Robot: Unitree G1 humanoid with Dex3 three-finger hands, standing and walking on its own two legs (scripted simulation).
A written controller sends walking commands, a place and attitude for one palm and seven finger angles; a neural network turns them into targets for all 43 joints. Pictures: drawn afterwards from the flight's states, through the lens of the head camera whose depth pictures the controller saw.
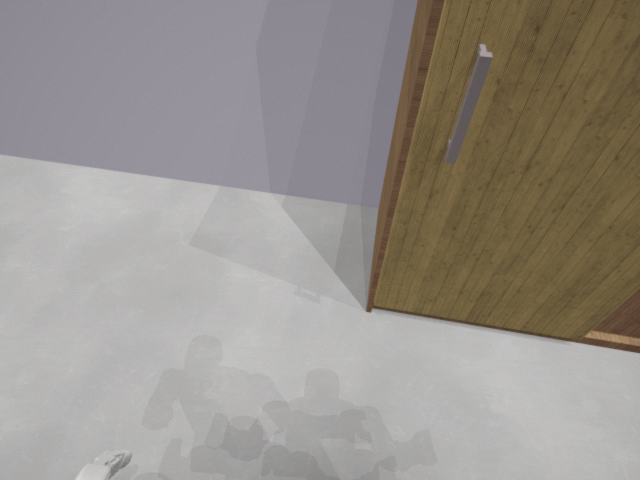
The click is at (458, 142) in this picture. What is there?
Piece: wardrobe's sliding door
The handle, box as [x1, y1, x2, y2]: [445, 44, 492, 163]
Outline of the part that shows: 484,44 479,44 477,50 478,56 451,139 448,141 447,144 448,149 445,156 445,162 455,162 492,58 491,52 486,51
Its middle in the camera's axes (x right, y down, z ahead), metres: +0.28 -0.25 +0.75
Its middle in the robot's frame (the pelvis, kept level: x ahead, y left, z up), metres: +0.75 -0.24 +0.09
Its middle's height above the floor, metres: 0.85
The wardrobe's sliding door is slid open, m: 0.00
